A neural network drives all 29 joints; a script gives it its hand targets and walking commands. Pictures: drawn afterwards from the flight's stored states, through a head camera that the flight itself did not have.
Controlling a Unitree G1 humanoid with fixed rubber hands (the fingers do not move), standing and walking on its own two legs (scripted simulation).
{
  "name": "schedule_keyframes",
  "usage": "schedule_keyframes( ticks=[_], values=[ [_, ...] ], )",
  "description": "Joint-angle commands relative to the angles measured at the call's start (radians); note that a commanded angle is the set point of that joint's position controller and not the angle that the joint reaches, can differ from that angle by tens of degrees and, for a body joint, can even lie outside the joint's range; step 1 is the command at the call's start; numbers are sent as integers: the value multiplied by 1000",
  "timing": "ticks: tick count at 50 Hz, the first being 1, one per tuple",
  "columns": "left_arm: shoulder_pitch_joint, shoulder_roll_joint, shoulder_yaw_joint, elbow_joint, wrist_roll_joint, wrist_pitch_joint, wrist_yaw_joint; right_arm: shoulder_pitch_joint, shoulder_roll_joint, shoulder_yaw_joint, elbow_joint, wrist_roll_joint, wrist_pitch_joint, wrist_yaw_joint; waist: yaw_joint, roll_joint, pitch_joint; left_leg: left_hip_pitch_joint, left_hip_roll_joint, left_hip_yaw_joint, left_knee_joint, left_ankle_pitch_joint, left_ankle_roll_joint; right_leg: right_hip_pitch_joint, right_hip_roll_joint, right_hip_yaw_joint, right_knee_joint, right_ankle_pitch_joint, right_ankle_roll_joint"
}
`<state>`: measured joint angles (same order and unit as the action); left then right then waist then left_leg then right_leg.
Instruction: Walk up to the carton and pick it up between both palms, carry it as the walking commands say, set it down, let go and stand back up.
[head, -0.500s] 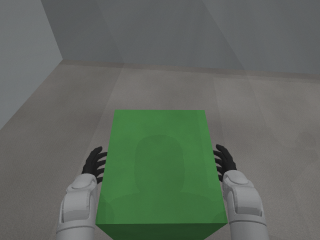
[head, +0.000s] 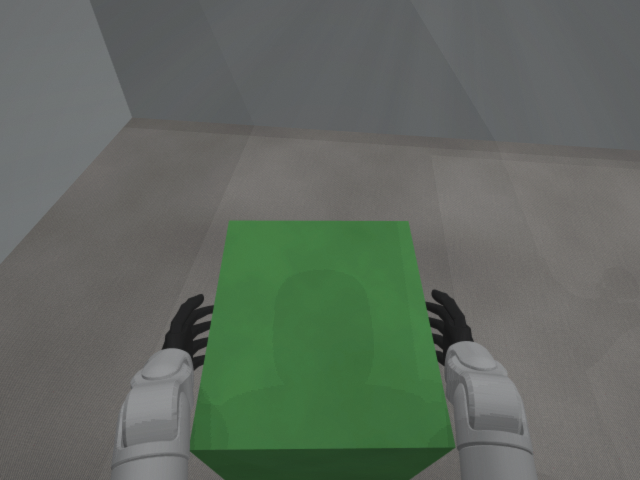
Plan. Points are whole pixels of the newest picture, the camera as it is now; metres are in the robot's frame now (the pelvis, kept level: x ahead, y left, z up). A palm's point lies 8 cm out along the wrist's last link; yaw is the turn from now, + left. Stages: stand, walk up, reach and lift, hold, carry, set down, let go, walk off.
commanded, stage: hold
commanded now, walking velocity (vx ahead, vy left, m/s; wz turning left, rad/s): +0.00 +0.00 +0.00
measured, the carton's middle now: (318, 356) +0.30 +0.01 -0.04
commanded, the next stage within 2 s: carry in 0.48 s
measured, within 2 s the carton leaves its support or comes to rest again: neither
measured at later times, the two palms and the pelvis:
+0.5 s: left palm (181, 355) +0.27 +0.17 +0.03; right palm (458, 351) +0.27 -0.16 +0.03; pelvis +0.00 +0.00 +0.00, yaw +0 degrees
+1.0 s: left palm (133, 367) +0.25 +0.22 +0.05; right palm (426, 371) +0.24 -0.12 +0.05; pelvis -0.01 +0.06 -0.03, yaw -2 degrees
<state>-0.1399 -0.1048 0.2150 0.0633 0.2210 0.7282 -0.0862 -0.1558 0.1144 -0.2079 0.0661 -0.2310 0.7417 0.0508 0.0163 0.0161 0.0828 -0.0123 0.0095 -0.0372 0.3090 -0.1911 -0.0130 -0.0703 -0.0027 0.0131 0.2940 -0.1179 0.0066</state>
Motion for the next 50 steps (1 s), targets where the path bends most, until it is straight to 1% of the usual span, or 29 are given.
schedule_keyframes(
  ticks=[1, 23, 24, 25, 26, 27, 28, 30, 32, 33, 35, 36, 37, 38, 39, 40, 41, 42, 43, 44, 45, 46, 47, 48, 49, 50],
  values=[
    [-460, -670, -552, -100, -192, -38, -150, -444, 707, 576, -104, 212, -42, 164, -2, -8, -275, -69, -106, -17, -53, 150, 23, 183, 102, 30, -4, 140, -8],
    [-440, -669, -561, -114, -198, -34, -138, -429, 687, 582, -122, 220, -41, 161, -9, -3, -277, -75, -102, -23, -43, 164, 21, 176, 106, 29, 4, 147, -12],
    [-543, -760, -656, -153, -266, -27, -145, -515, 782, 688, -203, 282, -31, 164, -22, -32, -435, -45, 54, 48, 136, 65, 23, 13, -145, 40, 127, 182, -28],
    [-548, -754, -632, -131, -265, -18, -149, -512, 786, 664, -163, 273, -18, 168, -21, -33, -466, -56, 40, 29, 168, 1, 26, -59, -166, 88, 139, 120, -41],
    [-571, -743, -633, -128, -271, -9, -150, -513, 788, 660, -137, 269, -8, 172, -19, -46, -438, -107, 37, 28, 186, -39, 25, -125, -188, 113, 133, 43, -48],
    [-583, -740, -644, -138, -279, 4, -150, -528, 795, 669, -142, 278, 4, 173, -19, -70, -416, -148, 42, 25, 207, -58, 21, -169, -212, 139, 127, -28, -50],
    [-579, -741, -655, -148, -288, 21, -149, -546, 799, 683, -154, 294, 24, 174, -19, -95, -399, -183, 47, 24, 231, -49, 18, -204, -234, 163, 127, -51, -50],
    [-539, -744, -662, -162, -304, 75, -141, -553, 798, 703, -175, 328, 78, 174, -18, -139, -404, -243, 45, 29, 267, -28, 24, -223, -257, 184, 156, -17, -54],
    [-513, -745, -673, -186, -325, 131, -131, -549, 795, 714, -198, 363, 132, 171, -15, -148, -429, -265, 39, 31, 272, 5, 38, -225, -255, 169, 209, 63, -52],
    [-507, -746, -682, -208, -340, 161, -125, -549, 795, 721, -215, 382, 160, 170, -14, -137, -440, -264, 40, 28, 275, 38, 45, -232, -246, 152, 242, 99, -48],
    [-506, -752, -704, -264, -373, 220, -113, -550, 794, 734, -259, 421, 217, 165, -12, -82, -460, -246, 61, -1, 275, 142, 62, -268, -215, 106, 327, 129, -32],
    [-509, -756, -716, -294, -390, 249, -109, -547, 792, 740, -280, 438, 244, 162, -12, -37, -469, -232, 85, -30, 260, 193, 75, -294, -188, 71, 382, 116, -19],
    [-515, -761, -728, -325, -409, 278, -104, -541, 789, 746, -303, 454, 270, 159, -13, 13, -467, -220, 116, -63, 233, 232, 94, -328, -153, 27, 435, 77, -4],
    [-520, -766, -742, -356, -427, 307, -102, -531, 787, 753, -327, 468, 296, 156, -15, 54, -455, -218, 144, -83, 210, 265, 121, -360, -118, -15, 471, -4, 10],
    [-528, -772, -756, -388, -448, 335, -103, -519, 786, 758, -348, 477, 319, 151, -14, 84, -440, -244, 163, -100, 192, 295, 142, -362, -98, -46, 480, -106, 14],
    [-537, -782, -770, -418, -473, 361, -108, -515, 787, 765, -376, 483, 340, 144, -10, 103, -422, -286, 162, -96, 186, 311, 151, -336, -92, -67, 454, -176, 11],
    [-542, -791, -778, -441, -492, 382, -113, -518, 789, 771, -408, 488, 358, 138, -6, 97, -413, -317, 148, -74, 201, 316, 149, -298, -94, -75, 414, -158, 6],
    [-528, -798, -782, -454, -500, 396, -114, -525, 793, 782, -451, 496, 375, 135, -7, 62, -418, -316, 126, -39, 223, 293, 137, -281, -104, -62, 397, -93, 3],
    [-521, -798, -783, -469, -506, 409, -115, -522, 796, 788, -478, 502, 389, 133, -11, 18, -433, -324, 102, -9, 260, 254, 119, -256, -131, -27, 384, -1, -2],
    [-516, -794, -784, -483, -510, 421, -115, -513, 797, 793, -501, 506, 401, 132, -17, -49, -452, -347, 74, 20, 315, 214, 95, -219, -181, 37, 368, 117, -15],
    [-497, -786, -780, -488, -507, 432, -114, -501, 797, 796, -515, 509, 412, 132, -18, -128, -467, -373, 41, 44, 379, 155, 66, -187, -247, 129, 318, 184, -42],
    [-471, -778, -775, -490, -499, 442, -111, -489, 796, 799, -523, 515, 423, 134, -18, -198, -473, -390, 19, 54, 421, 57, 37, -170, -314, 218, 258, 223, -76],
    [-453, -775, -775, -495, -492, 451, -110, -483, 792, 800, -523, 521, 433, 137, -19, -243, -472, -384, 9, 58, 410, -98, 25, -176, -351, 250, 225, 236, -100],
    [-451, -773, -780, -506, -489, 459, -108, -475, 791, 800, -521, 525, 439, 140, -25, -250, -465, -350, 11, 44, 352, -185, 27, -207, -348, 232, 213, 184, -97],
    [-451, -773, -785, -518, -488, 465, -107, -475, 793, 800, -524, 528, 441, 142, -28, -194, -450, -275, 21, 14, 254, -154, 35, -278, -299, 161, 239, 90, -63],
    [-461, -773, -790, -533, -495, 470, -106, -488, 790, 796, -530, 528, 441, 144, -24, 5, -429, -224, 93, -107, 104, -58, 47, -362, -180, 19, 385, -57, -10]
  ],
)
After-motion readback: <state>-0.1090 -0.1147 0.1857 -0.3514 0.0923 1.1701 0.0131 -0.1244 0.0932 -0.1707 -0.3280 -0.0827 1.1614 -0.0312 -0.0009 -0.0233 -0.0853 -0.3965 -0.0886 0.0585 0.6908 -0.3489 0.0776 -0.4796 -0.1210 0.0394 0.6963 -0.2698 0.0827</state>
